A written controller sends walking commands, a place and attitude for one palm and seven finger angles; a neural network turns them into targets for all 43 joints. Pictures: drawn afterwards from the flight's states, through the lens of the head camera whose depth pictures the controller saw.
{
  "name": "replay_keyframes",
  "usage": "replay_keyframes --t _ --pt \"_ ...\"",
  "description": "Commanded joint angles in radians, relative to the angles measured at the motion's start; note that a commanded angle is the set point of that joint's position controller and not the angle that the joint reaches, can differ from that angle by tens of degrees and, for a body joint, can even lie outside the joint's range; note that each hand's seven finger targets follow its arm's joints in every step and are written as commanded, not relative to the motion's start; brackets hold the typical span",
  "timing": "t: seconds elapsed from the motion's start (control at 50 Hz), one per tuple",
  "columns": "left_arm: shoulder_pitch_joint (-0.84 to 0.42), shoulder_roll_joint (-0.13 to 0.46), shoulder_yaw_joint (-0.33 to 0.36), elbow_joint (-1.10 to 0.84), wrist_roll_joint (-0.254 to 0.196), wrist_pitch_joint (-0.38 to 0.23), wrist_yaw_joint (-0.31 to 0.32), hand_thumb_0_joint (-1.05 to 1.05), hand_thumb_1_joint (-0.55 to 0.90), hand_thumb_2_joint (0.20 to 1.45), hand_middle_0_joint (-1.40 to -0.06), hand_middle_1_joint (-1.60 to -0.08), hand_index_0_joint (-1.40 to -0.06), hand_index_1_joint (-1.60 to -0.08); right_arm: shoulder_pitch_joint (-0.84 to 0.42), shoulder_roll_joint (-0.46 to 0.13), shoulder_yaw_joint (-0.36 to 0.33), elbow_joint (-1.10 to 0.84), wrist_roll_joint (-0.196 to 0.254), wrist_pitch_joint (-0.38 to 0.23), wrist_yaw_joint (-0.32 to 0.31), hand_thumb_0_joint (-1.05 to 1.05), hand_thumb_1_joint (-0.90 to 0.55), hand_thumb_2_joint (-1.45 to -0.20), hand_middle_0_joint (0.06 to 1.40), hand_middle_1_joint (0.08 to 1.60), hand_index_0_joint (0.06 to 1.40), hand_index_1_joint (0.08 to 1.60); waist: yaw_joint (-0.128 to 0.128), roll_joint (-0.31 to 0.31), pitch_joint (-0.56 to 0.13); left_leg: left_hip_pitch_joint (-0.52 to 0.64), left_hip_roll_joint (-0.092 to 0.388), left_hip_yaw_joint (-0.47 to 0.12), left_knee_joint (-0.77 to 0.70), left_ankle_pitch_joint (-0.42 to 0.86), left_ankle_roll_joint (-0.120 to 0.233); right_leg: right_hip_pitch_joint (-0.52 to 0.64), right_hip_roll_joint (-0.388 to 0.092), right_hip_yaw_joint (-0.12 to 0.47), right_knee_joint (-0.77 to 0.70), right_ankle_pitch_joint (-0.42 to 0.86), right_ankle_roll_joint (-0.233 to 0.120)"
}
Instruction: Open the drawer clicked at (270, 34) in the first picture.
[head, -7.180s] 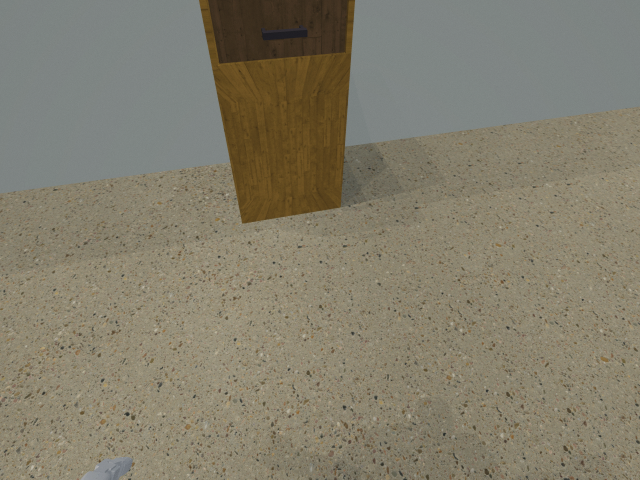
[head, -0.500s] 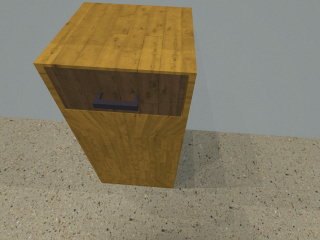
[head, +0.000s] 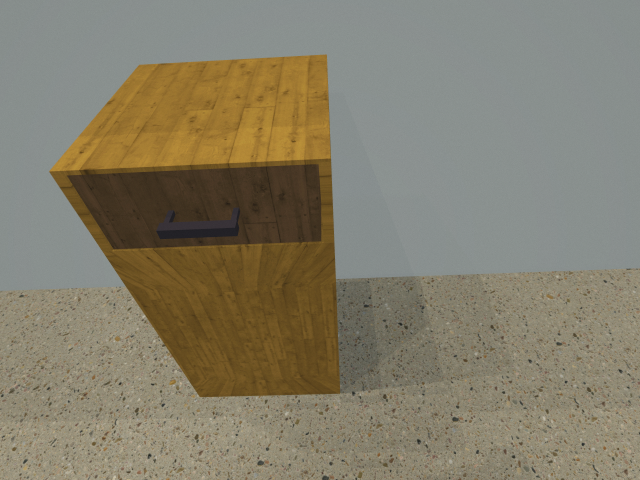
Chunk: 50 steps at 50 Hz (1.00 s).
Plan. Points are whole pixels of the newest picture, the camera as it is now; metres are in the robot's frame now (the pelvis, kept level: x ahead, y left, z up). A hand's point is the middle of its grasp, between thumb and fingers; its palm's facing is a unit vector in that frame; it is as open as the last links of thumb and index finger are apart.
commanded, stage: come to a stop and stand still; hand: left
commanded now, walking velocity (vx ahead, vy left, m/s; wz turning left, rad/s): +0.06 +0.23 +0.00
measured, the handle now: (200, 221) +0.52 +0.24 +0.03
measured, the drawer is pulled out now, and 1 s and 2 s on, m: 0.00 0.00 0.00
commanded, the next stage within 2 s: look again from close up in 0.64 s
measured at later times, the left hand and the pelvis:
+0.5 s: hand out of the picture -0.01 +0.23 -0.19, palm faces +0.08 -0.97 -0.21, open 7.4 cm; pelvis +0.00 +0.05 -0.01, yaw +0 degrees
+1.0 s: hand out of the picture +0.01 +0.24 -0.18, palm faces +0.02 -0.97 -0.23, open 7.4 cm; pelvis +0.00 +0.06 -0.01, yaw +1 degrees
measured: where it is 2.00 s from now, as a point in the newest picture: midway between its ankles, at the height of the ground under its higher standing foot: outside the picture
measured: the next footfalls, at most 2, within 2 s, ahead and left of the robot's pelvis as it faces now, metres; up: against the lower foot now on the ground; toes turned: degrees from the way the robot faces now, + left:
left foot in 0.32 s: +0.03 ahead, +0.16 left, +0.00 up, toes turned +4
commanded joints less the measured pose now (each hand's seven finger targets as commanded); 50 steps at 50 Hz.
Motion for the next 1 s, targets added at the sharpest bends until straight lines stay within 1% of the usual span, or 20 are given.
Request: replay_keyframes --t 0.0,0.1,0.18,0.24,0.26,0.28,0.3,0.32,0.36,0.4,0.44,0.48,0.54,0.7,0.72,0.74,0.76,0.8,0.86,0.98 --pt "0.025 0.182 0.039 -0.048 0.001 -0.025 0.008 0.0 0.9 0.9 -0.2 -0.3 -0.2 -0.3 -0.012 -0.047 -0.001 -0.057 0.007 -0.03 0.0 0.0 -0.9 -0.9 0.2 0.3 0.2 0.3 0.024 -0.201 0.166 -0.104 0.012 -0.026 0.103 -0.043 0.002 -0.096 -0.265 0.221 -0.245 0.144 -0.118" --pt "0.077 0.191 0.054 -0.036 0.005 -0.023 0.017 0.0 0.9 0.9 -0.2 -0.3 -0.2 -0.3 -0.015 -0.054 -0.007 -0.07 0.011 -0.02 -0.004 0.0 -0.9 -0.9 0.2 0.3 0.2 0.3 0.047 -0.198 0.125 -0.174 0.008 -0.028 0.246 -0.081 -0.012 0.008 -0.301 0.192 -0.172 0.433 -0.145" --pt "0.081 0.195 0.062 -0.031 0.013 -0.019 0.023 0.0 0.9 0.9 -0.2 -0.3 -0.2 -0.3 -0.027 -0.043 -0.002 -0.089 0.016 -0.027 -0.007 0.0 -0.9 -0.9 0.2 0.3 0.2 0.3 0.053 -0.216 0.06 -0.122 0.0 -0.017 0.136 -0.12 -0.013 0.063 -0.3 0.176 -0.1 0.588 -0.157" --pt "0.036 0.184 0.055 -0.025 0.004 -0.011 0.02 0.0 0.9 0.9 -0.2 -0.3 -0.2 -0.3 0.049 -0.024 0.005 -0.054 0.018 -0.041 -0.012 0.0 -0.9 -0.9 0.2 0.3 0.2 0.3 0.009 -0.204 0.014 0.108 -0.033 0.023 -0.123 0.095 -0.008 -0.029 -0.213 0.106 -0.02 0.479 -0.086" --pt "0.039 0.159 0.049 -0.023 -0.002 -0.008 0.018 0.0 0.9 0.9 -0.2 -0.3 -0.2 -0.3 0.079 -0.044 0.005 -0.041 0.015 -0.052 -0.016 0.0 -0.9 -0.9 0.2 0.3 0.2 0.3 0.003 -0.149 -0.008 0.2 -0.005 0.005 -0.18 0.211 0.002 -0.073 -0.161 0.072 0.042 0.406 -0.053" --pt "0.066 0.119 0.04 -0.023 -0.006 -0.004 0.016 0.0 0.9 0.9 -0.2 -0.3 -0.2 -0.3 0.101 -0.099 -0.005 -0.037 0.009 -0.063 -0.021 0.0 -0.9 -0.9 0.2 0.3 0.2 0.3 0.006 -0.011 -0.063 0.303 0.11 -0.104 -0.155 0.436 0.042 -0.15 -0.095 0.02 0.115 0.233 -0.013" --pt "0.082 0.079 0.027 -0.021 -0.007 0.001 0.015 0.0 0.9 0.9 -0.2 -0.3 -0.2 -0.3 0.095 -0.142 -0.012 -0.042 0.011 -0.06 -0.025 0.0 -0.9 -0.9 0.2 0.3 0.2 0.3 0.015 0.102 -0.064 0.295 0.221 -0.201 -0.157 0.533 0.107 -0.188 -0.051 -0.03 0.139 -0.031 0.021" --pt "0.063 0.068 0.024 -0.017 -0.004 0.004 0.019 0.0 0.9 0.9 -0.2 -0.3 -0.2 -0.3 0.078 -0.147 -0.012 -0.045 0.007 -0.051 -0.027 0.0 -0.9 -0.9 0.2 0.3 0.2 0.3 0.011 0.096 -0.025 0.193 0.24 -0.186 -0.201 0.454 0.141 -0.158 -0.04 -0.029 0.177 -0.151 0.026" --pt "0.035 0.062 0.015 0.0 -0.003 0.013 0.014 0.0 0.9 0.9 -0.2 -0.3 -0.2 -0.3 0.031 -0.109 0.001 -0.034 0.008 -0.056 -0.036 0.0 -0.9 -0.9 0.2 0.3 0.2 0.3 0.016 0.144 0.048 0.167 0.201 -0.187 -0.25 0.458 0.151 -0.188 -0.047 -0.028 0.215 -0.133 0.028" --pt "0.051 0.077 0.012 0.015 -0.005 0.012 0.011 0.0 0.9 0.9 -0.2 -0.3 -0.2 -0.3 0.009 -0.091 0.011 -0.034 0.012 -0.057 -0.042 0.0 -0.9 -0.9 0.2 0.3 0.2 0.3 0.026 0.124 0.065 0.154 0.185 -0.142 -0.22 0.568 0.154 -0.162 -0.055 -0.011 0.185 -0.096 0.022" --pt "0.093 0.077 0.008 0.041 -0.005 0.007 0.011 0.0 0.9 0.9 -0.2 -0.3 -0.2 -0.3 -0.025 -0.079 0.017 -0.037 0.015 -0.054 -0.042 0.0 -0.9 -0.9 0.2 0.3 0.2 0.3 0.047 0.052 0.065 0.12 0.143 -0.104 -0.183 0.478 0.122 -0.087 -0.062 -0.001 0.027 0.046 0.021" --pt "0.089 0.102 0.004 0.05 0.0 -0.006 0.011 0.0 0.9 0.9 -0.2 -0.3 -0.2 -0.3 -0.024 -0.045 0.02 -0.034 0.021 -0.054 -0.036 0.0 -0.9 -0.9 0.2 0.3 0.2 0.3 0.026 -0.039 0.066 0.131 0.074 -0.061 -0.153 0.324 0.063 -0.084 -0.102 0.056 -0.077 0.234 0.004" --pt "0.036 0.104 -0.002 0.041 -0.002 -0.012 0.01 0.0 0.9 0.9 -0.2 -0.3 -0.2 -0.3 -0.001 -0.048 0.02 -0.02 0.017 -0.05 -0.03 0.0 -0.9 -0.9 0.2 0.3 0.2 0.3 0.002 -0.161 0.092 0.159 0.068 -0.06 -0.181 0.244 0.047 -0.122 -0.106 0.052 -0.088 0.243 0.002" --pt "0.044 0.111 0.001 0.037 -0.006 -0.012 0.013 0.0 0.9 0.9 -0.2 -0.3 -0.2 -0.3 0.02 -0.047 0.035 0.011 0.015 -0.067 -0.032 0.0 -0.9 -0.9 0.2 0.3 0.2 0.3 0.014 -0.037 0.055 0.17 0.074 -0.063 -0.219 0.311 0.047 -0.047 -0.096 0.032 -0.105 0.23 0.007" --pt "0.112 0.131 -0.01 0.046 0.012 -0.043 0.054 0.0 0.9 0.9 -0.2 -0.3 -0.2 -0.3 -0.039 -0.093 0.034 -0.071 0.02 -0.08 -0.017 0.0 -0.9 -0.9 0.2 0.3 0.2 0.3 0.031 -0.099 0.116 0.063 0.082 -0.041 -0.006 0.412 0.026 -0.106 -0.126 0.083 -0.073 0.506 0.006" --pt "0.068 0.162 -0.003 -0.004 0.004 -0.053 0.046 0.0 0.9 0.9 -0.2 -0.3 -0.2 -0.3 0.011 -0.052 0.035 -0.087 0.011 -0.072 -0.011 0.0 -0.9 -0.9 0.2 0.3 0.2 0.3 -0.008 -0.059 0.06 0.061 0.051 -0.048 -0.054 0.16 0.032 -0.079 -0.152 0.086 -0.051 0.409 -0.027" --pt "0.03 0.153 -0.008 -0.015 0.001 -0.053 0.034 0.0 0.9 0.9 -0.2 -0.3 -0.2 -0.3 0.024 -0.047 0.036 -0.077 0.009 -0.074 -0.012 0.0 -0.9 -0.9 0.2 0.3 0.2 0.3 -0.012 -0.009 0.073 0.059 0.049 -0.057 -0.102 0.156 0.041 -0.097 -0.131 0.069 -0.025 0.32 -0.036" --pt "0.053 0.149 -0.009 -0.03 -0.004 -0.048 0.025 0.0 0.9 0.9 -0.2 -0.3 -0.2 -0.3 0.066 -0.061 0.042 -0.077 0.005 -0.081 -0.01 0.0 -0.9 -0.9 0.2 0.3 0.2 0.3 -0.002 0.102 -0.026 0.094 0.069 -0.063 -0.099 0.279 0.06 -0.06 -0.081 0.033 0.015 0.182 -0.037" --pt "0.056 0.139 -0.013 -0.029 -0.008 -0.037 0.019 0.0 0.9 0.9 -0.2 -0.3 -0.2 -0.3 0.068 -0.07 0.044 -0.087 0.009 -0.079 -0.017 0.0 -0.9 -0.9 0.2 0.3 0.2 0.3 0.0 0.038 -0.037 0.108 0.074 -0.069 -0.092 0.309 0.077 -0.057 -0.062 0.014 0.028 0.151 -0.031" --pt "0.047 0.122 -0.019 -0.027 -0.008 -0.021 0.013 0.0 0.9 0.9 -0.2 -0.3 -0.2 -0.3 0.085 -0.066 0.051 -0.07 0.011 -0.07 -0.015 0.0 -0.9 -0.9 0.2 0.3 0.2 0.3 0.003 -0.07 0.142 0.012 0.062 -0.076 -0.161 0.121 0.076 -0.121 -0.063 0.022 -0.011 0.058 -0.021"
